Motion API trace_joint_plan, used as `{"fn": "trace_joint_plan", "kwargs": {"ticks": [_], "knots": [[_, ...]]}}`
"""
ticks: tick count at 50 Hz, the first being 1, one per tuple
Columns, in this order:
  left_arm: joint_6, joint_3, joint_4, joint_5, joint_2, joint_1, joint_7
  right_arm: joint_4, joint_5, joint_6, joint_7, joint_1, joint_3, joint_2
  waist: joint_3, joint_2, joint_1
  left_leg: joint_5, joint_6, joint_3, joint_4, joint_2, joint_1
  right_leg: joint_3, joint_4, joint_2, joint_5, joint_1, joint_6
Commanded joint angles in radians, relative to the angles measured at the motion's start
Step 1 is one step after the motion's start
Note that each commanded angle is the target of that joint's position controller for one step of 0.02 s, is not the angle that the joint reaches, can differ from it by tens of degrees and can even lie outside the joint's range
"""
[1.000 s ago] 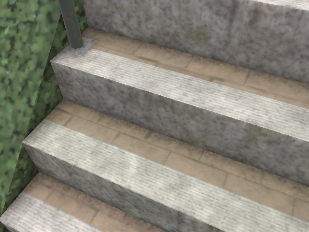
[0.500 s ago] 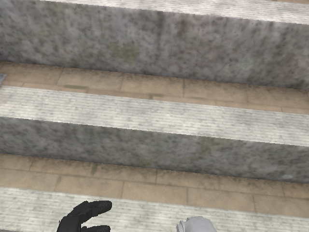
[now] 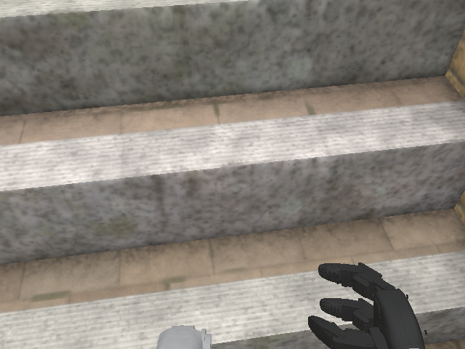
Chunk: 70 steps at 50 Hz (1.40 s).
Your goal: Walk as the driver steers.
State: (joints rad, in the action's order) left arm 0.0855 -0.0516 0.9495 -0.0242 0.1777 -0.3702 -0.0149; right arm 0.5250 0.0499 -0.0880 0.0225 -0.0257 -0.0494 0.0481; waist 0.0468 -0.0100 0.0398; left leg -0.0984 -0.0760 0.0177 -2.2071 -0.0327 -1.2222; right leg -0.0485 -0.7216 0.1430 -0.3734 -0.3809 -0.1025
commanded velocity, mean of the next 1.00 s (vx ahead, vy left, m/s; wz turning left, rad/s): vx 0.07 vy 0.00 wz -0.23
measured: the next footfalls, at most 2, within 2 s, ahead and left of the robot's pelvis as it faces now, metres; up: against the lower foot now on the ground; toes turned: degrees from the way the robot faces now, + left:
left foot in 0.20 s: +0.26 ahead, +0.16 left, +0.20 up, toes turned -1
right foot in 0.66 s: +0.27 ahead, -0.11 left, +0.20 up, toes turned -23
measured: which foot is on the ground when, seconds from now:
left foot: up 0.00-0.18, down 0.20-0.66, up 0.68-1.00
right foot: down 0.00-0.22, up 0.24-0.64, down 0.66-1.00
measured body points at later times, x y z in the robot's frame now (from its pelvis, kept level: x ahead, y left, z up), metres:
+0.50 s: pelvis +0.15 +0.06 +0.16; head +0.17 +0.07 +0.61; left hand +0.41 +0.24 +0.09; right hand +0.24 -0.22 +0.06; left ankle +0.22 +0.16 -0.52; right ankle +0.14 -0.07 -0.37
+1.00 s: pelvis +0.21 +0.03 +0.21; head +0.21 +0.03 +0.66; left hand +0.39 +0.23 +0.12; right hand +0.30 -0.24 +0.11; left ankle +0.18 +0.16 -0.47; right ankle +0.24 -0.09 -0.52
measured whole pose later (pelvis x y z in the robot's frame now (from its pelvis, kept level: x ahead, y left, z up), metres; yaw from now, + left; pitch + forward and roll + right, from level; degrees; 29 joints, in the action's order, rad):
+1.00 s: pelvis +0.21 +0.03 +0.21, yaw -9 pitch +1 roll +0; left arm 0.04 -0.03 0.63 -0.04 0.14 -0.23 -0.07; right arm 0.71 0.03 0.01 0.04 0.24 0.08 0.18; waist 0.02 0.00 0.01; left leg -0.50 0.01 -0.03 -0.93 -0.06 -0.36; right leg 0.23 -0.54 -0.10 -0.22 -0.33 -0.03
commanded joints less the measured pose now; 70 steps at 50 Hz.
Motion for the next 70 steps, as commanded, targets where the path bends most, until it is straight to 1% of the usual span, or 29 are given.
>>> {"fn": "trace_joint_plan", "kwargs": {"ticks": [1, 3, 5, 7, 8, 9, 10, 11, 12, 14, 16, 20, 25, 29, 30, 32, 33, 34, 35, 38, 45, 48, 51, 53, 55, 57, 60, 67, 70], "knots": [[0.036, -0.021, -0.059, -0.017, 0.091, -0.020, -0.001, -0.093, -0.012, 0.007, 0.021, -0.076, -0.006, 0.014, -0.090, 0.050, 0.009, -0.169, 0.002, 0.002, -0.173, -0.024, -0.267, -0.399, 0.347, -0.281, 0.311, 0.148, -0.172], [0.019, -0.040, -0.048, -0.008, 0.098, -0.094, -0.019, -0.180, 0.022, 0.026, 0.010, -0.222, -0.025, -0.024, -0.060, 0.039, 0.041, -0.176, 0.000, -0.017, 0.092, -0.054, -0.232, -0.374, 0.373, -0.225, 0.275, 0.207, -0.139], [-0.002, -0.062, -0.077, 0.023, 0.145, -0.128, -0.057, -0.243, 0.004, 0.052, 0.000, -0.352, -0.039, -0.023, -0.011, 0.057, 0.095, -0.258, 0.003, -0.105, 0.460, -0.046, 0.008, -0.358, 0.598, -0.277, 0.517, 0.193, -0.174], [-0.015, -0.069, -0.122, 0.004, 0.151, -0.027, -0.062, -0.171, -0.043, 0.073, 0.001, -0.168, -0.027, -0.025, 0.085, 0.143, -0.014, -0.454, -0.042, -0.152, 0.761, 0.003, 0.498, -0.170, 0.543, -0.256, 1.034, 0.089, -0.120], [-0.009, -0.082, -0.164, 0.006, 0.197, 0.020, -0.048, -0.100, -0.069, 0.070, 0.014, 0.046, 0.019, 0.057, 0.270, 0.192, -0.081, -0.438, -0.054, -0.160, 0.809, 0.058, 0.780, -0.136, 0.401, -0.239, 1.578, 0.143, -0.090], [0.011, -0.099, -0.179, 0.036, 0.249, 0.032, -0.025, -0.068, -0.087, 0.069, 0.019, 0.164, 0.053, 0.123, 0.361, 0.214, -0.128, -0.394, -0.040, -0.136, 0.984, 0.084, 0.918, -0.167, 0.282, -0.255, 1.699, 0.204, -0.078], [0.040, -0.107, -0.206, 0.058, 0.264, 0.100, 0.001, -0.041, -0.066, 0.064, 0.030, 0.241, 0.084, 0.179, 0.406, 0.156, -0.191, -0.372, -0.040, -0.048, 1.167, 0.064, 1.037, -0.168, 0.090, -0.235, 1.591, 0.200, -0.049], [0.048, -0.089, -0.301, 0.081, 0.173, 0.210, 0.024, -0.016, -0.026, 0.054, 0.035, 0.316, 0.119, 0.293, 0.454, -0.164, -0.227, -0.104, -0.180, 0.455, 1.395, -0.238, 1.248, -0.124, -0.343, -0.070, 0.956, -0.150, 0.044], [0.032, -0.077, -0.338, -0.002, 0.125, 0.216, 0.034, -0.045, -0.017, 0.084, 0.047, 0.217, 0.127, 0.303, 0.478, -0.322, -0.188, -0.104, -0.259, 0.836, 1.708, -0.372, 1.074, -0.113, -0.880, 0.021, 0.118, -0.251, 0.090], [-0.011, -0.057, -0.362, -0.051, 0.015, 0.157, 0.036, 0.006, -0.034, 0.104, 0.037, -0.013, 0.110, 0.160, 0.229, -0.131, 0.004, -0.683, -0.176, 0.606, 1.627, -0.306, 0.842, -0.166, -1.133, -0.075, 0.265, -0.436, 0.054], [-0.072, -0.038, -0.356, -0.066, 0.012, 0.069, 0.000, 0.081, -0.046, 0.099, 0.045, -0.061, 0.085, 0.064, -0.044, 0.013, 0.094, -0.588, -0.085, 0.311, 1.518, -0.243, 0.551, -0.105, -1.128, -0.103, 0.328, -0.440, 0.058], [-0.111, -0.013, -0.385, -0.032, -0.018, 0.101, -0.021, 0.159, -0.017, 0.044, 0.038, 0.018, 0.100, 0.131, -0.146, -0.017, 0.082, -0.401, -0.082, 0.130, 1.568, -0.274, 0.524, -0.095, -1.232, -0.074, 0.343, -0.535, 0.060], [-0.122, -0.037, -0.479, -0.034, 0.060, 0.260, -0.020, 0.152, -0.001, 0.016, 0.036, 0.116, 0.139, 0.242, -0.031, -0.061, 0.020, -0.248, -0.094, 0.094, 1.658, -0.353, 0.833, -0.092, -0.947, -0.168, 0.367, -0.563, 0.082], [-0.114, 0.001, -0.466, 0.042, 0.032, 0.311, 0.047, 0.145, 0.001, 0.081, 0.075, 0.243, 0.161, 0.320, 0.031, -0.135, -0.099, -0.250, -0.071, -0.053, 1.759, -0.211, 0.953, 0.261, -0.151, -0.163, -0.197, -0.192, 0.086], [-0.117, 0.000, -0.443, 0.041, 0.025, 0.231, 0.046, 0.128, -0.015, 0.072, 0.075, 0.236, 0.161, 0.341, 0.050, -0.180, -0.083, -0.114, -0.079, 0.002, 1.785, -0.282, 0.886, 0.234, -0.130, -0.171, -0.053, -0.004, 0.067], [-0.083, -0.006, -0.359, 0.024, -0.002, 0.041, 0.028, 0.189, -0.020, 0.074, 0.043, 0.290, 0.138, 0.270, 0.093, -0.071, -0.001, -0.170, -0.028, -0.063, 1.592, -0.181, 0.877, 0.162, 0.138, -0.159, 0.119, 0.223, 0.038], [-0.048, 0.008, -0.350, -0.002, -0.028, 0.021, 0.026, 0.202, -0.014, 0.074, 0.013, 0.287, 0.109, 0.166, 0.050, 0.032, 0.019, -0.292, 0.013, -0.086, 1.471, -0.134, 0.810, 0.025, 0.218, -0.264, 0.268, 0.263, 0.073], [-0.038, 0.028, -0.368, -0.032, -0.026, 0.060, 0.005, 0.162, -0.067, 0.093, 0.002, 0.314, 0.094, 0.117, 0.105, 0.241, -0.022, -0.382, 0.083, -0.051, 1.447, -0.098, 0.749, -0.280, 0.331, -0.468, 0.425, 0.253, -0.013], [-0.032, 0.026, -0.389, -0.027, -0.032, 0.071, -0.007, 0.172, -0.081, 0.108, 0.010, 0.318, 0.103, 0.151, 0.105, 0.219, -0.005, -0.402, 0.105, -0.034, 1.380, -0.088, 0.841, -0.334, 0.411, -0.515, 0.390, 0.172, -0.081], [-0.029, 0.027, -0.393, -0.018, -0.014, 0.148, -0.028, 0.188, -0.054, 0.093, 0.017, 0.330, 0.120, 0.174, 0.012, 0.187, -0.053, -0.375, 0.109, -0.022, 1.392, -0.054, 0.848, -0.144, 0.406, -0.457, 0.364, 0.149, -0.081], [-0.015, -0.007, -0.398, -0.039, 0.055, 0.122, -0.052, 0.147, -0.022, 0.082, 0.032, 0.286, 0.156, 0.184, 0.062, 0.070, -0.013, -0.370, 0.126, -0.004, 0.896, -0.035, 0.716, -0.008, 0.369, -0.521, 0.495, 0.186, -0.171], [-0.029, -0.009, -0.371, -0.019, 0.068, 0.141, -0.064, 0.115, -0.024, 0.087, 0.015, 0.296, 0.131, 0.150, -0.005, 0.166, -0.042, -0.410, 0.096, -0.055, 1.318, -0.029, 0.784, 0.128, 0.367, -0.404, 0.210, 0.147, -0.094], [-0.056, -0.038, -0.370, 0.004, 0.103, 0.129, -0.065, 0.133, -0.004, 0.087, 0.029, 0.341, 0.132, 0.170, 0.006, 0.197, -0.047, -0.310, 0.040, -0.121, 1.521, -0.012, 0.893, 0.108, 0.259, -0.468, 0.324, 0.144, -0.086], [-0.059, -0.048, -0.354, 0.003, 0.090, 0.168, -0.033, 0.144, 0.000, 0.068, 0.036, 0.357, 0.136, 0.202, 0.007, 0.002, -0.085, -0.047, 0.006, 0.002, 1.691, -0.048, 1.016, 0.190, 0.039, -0.391, 0.186, -0.024, 0.031], [-0.074, -0.026, -0.436, 0.009, 0.032, 0.250, -0.011, 0.066, -0.003, 0.062, 0.052, 0.367, 0.178, 0.359, 0.054, -0.324, -0.163, 0.183, -0.203, 0.577, 1.903, -0.343, 1.080, 0.111, -0.381, -0.212, -0.145, -0.325, 0.142], [-0.078, -0.028, -0.409, -0.010, 0.039, 0.252, -0.014, 0.043, -0.014, 0.073, 0.048, 0.248, 0.170, 0.330, -0.064, -0.181, -0.097, -0.105, -0.245, 0.444, 1.907, -0.264, 0.929, 0.022, -0.680, -0.221, 0.010, -0.371, 0.172], [-0.073, -0.016, -0.409, -0.026, 0.074, 0.248, 0.007, 0.039, -0.031, 0.080, 0.052, 0.170, 0.147, 0.280, -0.081, -0.067, -0.054, 0.029, -0.174, 0.240, 1.755, -0.105, 0.926, 0.100, -0.622, -0.172, 0.156, -0.388, 0.146], [-0.075, 0.009, -0.424, 0.007, 0.072, 0.182, -0.034, 0.032, -0.013, 0.084, 0.057, 0.181, 0.150, 0.285, 0.053, -0.218, -0.054, 0.385, -0.160, 0.377, 1.703, -0.178, 0.973, 0.045, -0.202, -0.142, 0.004, -0.146, 0.050], [-0.056, 0.022, -0.417, 0.028, 0.030, 0.129, -0.045, 0.027, -0.027, 0.091, 0.030, 0.132, 0.148, 0.271, 0.058, -0.102, -0.007, 0.361, -0.088, 0.316, 1.617, -0.090, 0.850, 0.097, 0.149, -0.122, 0.171, 0.106, 0.037]]}}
